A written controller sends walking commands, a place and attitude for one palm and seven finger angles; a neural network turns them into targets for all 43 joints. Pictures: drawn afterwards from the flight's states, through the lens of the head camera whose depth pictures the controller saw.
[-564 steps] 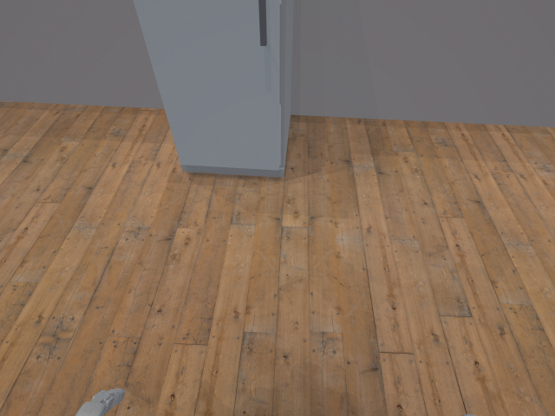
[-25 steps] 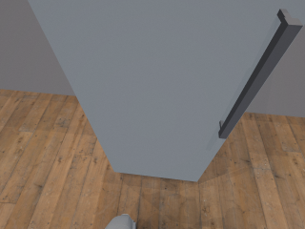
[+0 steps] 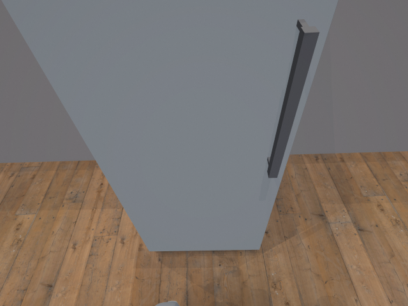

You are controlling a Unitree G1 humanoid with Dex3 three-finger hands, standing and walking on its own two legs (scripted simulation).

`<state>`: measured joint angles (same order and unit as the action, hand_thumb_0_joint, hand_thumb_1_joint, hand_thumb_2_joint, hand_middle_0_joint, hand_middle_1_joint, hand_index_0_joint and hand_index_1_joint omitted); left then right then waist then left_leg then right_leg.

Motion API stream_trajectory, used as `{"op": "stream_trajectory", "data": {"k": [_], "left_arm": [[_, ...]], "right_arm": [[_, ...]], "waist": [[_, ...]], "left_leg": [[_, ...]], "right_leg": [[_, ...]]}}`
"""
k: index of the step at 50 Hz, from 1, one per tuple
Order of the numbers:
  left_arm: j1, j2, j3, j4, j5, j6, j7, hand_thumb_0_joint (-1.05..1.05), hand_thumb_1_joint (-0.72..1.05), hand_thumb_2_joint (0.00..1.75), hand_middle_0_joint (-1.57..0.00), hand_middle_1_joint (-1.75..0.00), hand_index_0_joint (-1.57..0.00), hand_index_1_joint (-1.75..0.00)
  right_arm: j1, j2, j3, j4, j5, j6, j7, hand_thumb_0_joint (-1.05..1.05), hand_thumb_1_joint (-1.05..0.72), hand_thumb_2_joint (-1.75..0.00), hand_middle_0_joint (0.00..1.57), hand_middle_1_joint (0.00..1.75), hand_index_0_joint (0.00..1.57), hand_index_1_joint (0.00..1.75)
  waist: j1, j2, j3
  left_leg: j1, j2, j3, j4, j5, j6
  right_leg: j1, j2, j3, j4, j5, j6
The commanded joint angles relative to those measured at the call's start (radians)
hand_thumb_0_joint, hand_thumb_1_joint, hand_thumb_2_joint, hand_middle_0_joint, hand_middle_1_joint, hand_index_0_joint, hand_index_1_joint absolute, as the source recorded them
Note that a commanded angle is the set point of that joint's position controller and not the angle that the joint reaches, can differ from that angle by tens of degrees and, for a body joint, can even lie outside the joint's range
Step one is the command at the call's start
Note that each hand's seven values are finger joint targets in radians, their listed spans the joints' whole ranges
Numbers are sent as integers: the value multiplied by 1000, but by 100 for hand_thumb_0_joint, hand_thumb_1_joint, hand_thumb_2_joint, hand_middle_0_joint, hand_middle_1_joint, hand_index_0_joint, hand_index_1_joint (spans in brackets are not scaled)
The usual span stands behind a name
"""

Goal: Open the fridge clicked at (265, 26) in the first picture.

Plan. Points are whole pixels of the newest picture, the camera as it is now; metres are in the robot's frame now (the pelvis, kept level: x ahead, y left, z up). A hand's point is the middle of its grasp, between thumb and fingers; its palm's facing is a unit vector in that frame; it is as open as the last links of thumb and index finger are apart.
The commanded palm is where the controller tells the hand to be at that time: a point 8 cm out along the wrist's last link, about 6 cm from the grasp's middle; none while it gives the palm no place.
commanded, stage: come to a stop and stand still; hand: right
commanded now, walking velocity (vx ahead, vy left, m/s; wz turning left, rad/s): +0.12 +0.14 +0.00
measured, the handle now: (283, 115) +0.45 -0.15 +0.14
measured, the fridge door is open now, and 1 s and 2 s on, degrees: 0 0 0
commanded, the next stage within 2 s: look again from close up in 0.92 s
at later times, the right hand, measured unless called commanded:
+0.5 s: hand out of the picture +0.02 -0.15 -0.17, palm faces -0.03 +0.97 -0.24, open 7.3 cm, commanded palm none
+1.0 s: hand out of the picture +0.02 -0.12 -0.17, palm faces +0.00 +0.98 -0.20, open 7.3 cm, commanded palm none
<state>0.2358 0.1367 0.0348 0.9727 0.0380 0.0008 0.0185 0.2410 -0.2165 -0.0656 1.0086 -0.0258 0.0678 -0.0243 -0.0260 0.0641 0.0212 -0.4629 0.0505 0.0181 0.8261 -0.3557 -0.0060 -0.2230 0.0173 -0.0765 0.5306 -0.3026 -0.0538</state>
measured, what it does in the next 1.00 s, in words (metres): steps on the spot: left foot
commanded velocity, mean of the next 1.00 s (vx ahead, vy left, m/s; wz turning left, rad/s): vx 0.00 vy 0.02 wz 0.00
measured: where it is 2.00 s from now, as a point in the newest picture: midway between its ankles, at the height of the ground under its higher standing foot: outside the picture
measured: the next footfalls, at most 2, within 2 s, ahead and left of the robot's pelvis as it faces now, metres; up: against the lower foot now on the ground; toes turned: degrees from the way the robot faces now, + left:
left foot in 0.28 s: +0.03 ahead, +0.12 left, +0.00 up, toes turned +2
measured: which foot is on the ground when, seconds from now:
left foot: up 0.00-0.26, down 0.28-1.00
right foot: down 0.00-1.00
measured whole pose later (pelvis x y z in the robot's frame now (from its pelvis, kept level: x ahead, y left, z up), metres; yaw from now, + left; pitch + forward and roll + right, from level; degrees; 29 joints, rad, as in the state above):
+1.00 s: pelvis +0.02 +0.05 +0.01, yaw +1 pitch -1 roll -1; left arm 0.27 0.16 -0.01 1.13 0.02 -0.02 0.03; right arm 0.29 -0.14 0.02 1.11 -0.01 -0.02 -0.04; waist 0.00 -0.01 0.04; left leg -0.16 -0.04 0.05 0.46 -0.29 0.06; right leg -0.14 -0.04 -0.07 0.43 -0.27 0.02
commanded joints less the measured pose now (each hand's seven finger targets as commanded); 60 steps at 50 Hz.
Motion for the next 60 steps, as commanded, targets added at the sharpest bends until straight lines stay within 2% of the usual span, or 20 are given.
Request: {"op": "stream_trajectory", "data": {"k": [1,4,7,9,11,12,13,14,15,16,18,20,23,26,30,36,44,51,57,60], "left_arm": [[51,130,7,-26,-9,-29,15,0,90,90,-20,-30,-20,-30],[141,123,7,17,-6,-36,22,0,90,90,-20,-30,-20,-30],[173,124,1,50,-2,-36,26,0,90,90,-20,-30,-20,-30],[169,136,1,67,-4,-30,29,0,90,90,-20,-30,-20,-30],[154,129,-2,80,-13,-29,29,0,90,90,-20,-30,-20,-30],[153,115,-6,88,-22,-32,27,0,90,90,-20,-30,-20,-30],[7,165,-1,38,-43,-40,12,0,90,90,-20,-30,-20,-30],[45,90,-16,9,-28,-26,2,0,90,90,-20,-30,-20,-30],[85,66,-18,15,-21,-25,-1,0,90,90,-20,-30,-20,-30],[118,55,-25,38,-15,-28,-5,0,90,90,-20,-30,-20,-30],[169,73,-24,61,-20,-33,0,0,90,90,-20,-30,-20,-30],[170,72,-28,68,-24,-36,6,0,90,90,-20,-30,-20,-30],[167,69,-35,82,-23,-38,10,0,90,90,-20,-30,-20,-30],[158,61,-38,95,-23,-33,12,0,90,90,-20,-30,-20,-30],[145,74,-37,104,-23,-28,12,0,90,90,-20,-30,-20,-30],[133,72,-37,120,-24,-29,14,0,90,90,-20,-30,-20,-30],[111,87,-36,126,-24,-26,16,0,90,90,-20,-30,-20,-30],[99,86,-34,134,-26,-25,18,0,90,90,-20,-30,-20,-30],[103,91,-35,141,-24,-28,19,0,90,90,-20,-30,-20,-30],[101,93,-34,141,-25,-29,19,0,90,90,-20,-30,-20,-30]], "right_arm": [[32,6,10,-37,-10,-51,24,0,-90,-90,20,30,20,30],[7,13,18,-33,-4,-59,20,0,-90,-90,20,30,20,30],[-13,28,32,-26,4,-65,16,0,-90,-90,20,30,20,30],[15,39,37,-3,10,-64,13,0,-90,-90,20,30,20,30],[70,36,38,27,12,-72,9,0,-90,-90,20,30,20,30],[100,24,37,44,13,-79,5,0,-90,-90,20,30,20,30],[206,-13,47,113,-3,-96,-40,0,-90,-90,20,30,20,30],[161,-42,57,69,11,-103,-33,0,-90,-90,20,30,20,30],[100,-51,60,44,10,-100,-25,0,-90,-90,20,30,20,30],[112,-44,60,54,11,-116,-22,0,-90,-90,20,30,20,30],[102,-22,63,59,16,-126,-25,0,-90,-90,20,30,20,30],[100,-12,67,58,17,-123,-24,0,-90,-90,20,30,20,30],[104,-13,67,63,18,-122,-24,0,-90,-90,20,30,20,30],[103,-14,67,68,17,-118,-24,0,-90,-90,20,30,20,30],[102,-29,63,61,19,-112,-23,0,-90,-90,20,30,20,30],[102,-44,58,59,17,-116,-23,0,-90,-90,20,30,20,30],[94,-54,55,63,17,-109,-18,0,-90,-90,20,30,20,30],[103,-50,57,74,14,-109,-17,0,-90,-90,20,30,20,30],[104,-44,58,79,15,-106,-15,0,-90,-90,20,30,20,30],[103,-45,58,79,15,-106,-14,0,-90,-90,20,30,20,30]], "waist": [[12,-125,49],[51,-128,43],[68,-166,32],[58,-174,8],[28,-153,-20],[17,-108,-53],[-34,-93,19],[22,-62,21],[52,-114,49],[43,-128,-37],[65,-46,-75],[58,-19,-42],[48,-40,19],[43,-23,80],[40,-16,75],[37,-13,34],[34,-72,35],[32,-39,43],[30,-77,45],[29,-57,38]], "left_leg": [[-81,-14,-19,163,34,2],[-83,0,-6,77,-11,-8],[8,4,11,-94,-91,-6],[102,-8,16,-187,-91,-4],[236,-11,14,-365,54,-1],[344,5,-10,-457,168,1],[228,56,-70,-476,333,18],[194,112,-170,-525,59,60],[142,110,-161,-489,-44,84],[176,91,-145,-457,2,97],[249,58,-118,-399,211,85],[255,56,-106,-388,272,79],[253,53,-99,-370,371,73],[233,55,-107,-398,344,72],[230,52,-122,-422,296,70],[287,65,-120,-428,431,67],[278,61,-127,-458,369,67],[281,60,-127,-476,375,62],[271,52,-122,-476,328,62],[277,54,-120,-474,329,61]], "right_leg": [[27,-244,233,-348,-11,-94],[134,-273,241,-321,167,-110],[169,-288,234,-269,404,-123],[144,-283,226,-239,456,-118],[100,-247,203,-176,474,-84],[54,-210,175,-138,405,-44],[31,-170,79,18,347,14],[-36,-94,71,17,-13,37],[-23,-67,78,-30,-25,36],[23,-76,67,-29,19,35],[29,-106,90,-28,144,21],[13,-111,88,-48,158,20],[4,-115,84,-76,199,23],[-6,-110,79,-104,154,27],[19,-109,70,-116,134,30],[48,-107,58,-127,158,38],[66,-115,57,-142,159,42],[72,-118,53,-152,148,43],[74,-123,60,-164,157,41],[71,-126,64,-165,166,39]]}}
